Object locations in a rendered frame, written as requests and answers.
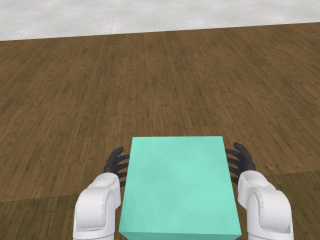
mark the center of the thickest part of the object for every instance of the left robot forearm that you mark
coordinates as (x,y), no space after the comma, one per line
(94,215)

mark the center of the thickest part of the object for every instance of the robot left hand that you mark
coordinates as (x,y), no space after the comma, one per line
(112,167)

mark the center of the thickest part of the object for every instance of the carton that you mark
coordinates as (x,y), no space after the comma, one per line
(179,188)

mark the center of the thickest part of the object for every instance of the right robot forearm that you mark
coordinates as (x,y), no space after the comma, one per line
(269,214)

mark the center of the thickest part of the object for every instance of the robot right hand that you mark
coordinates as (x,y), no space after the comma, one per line
(245,162)

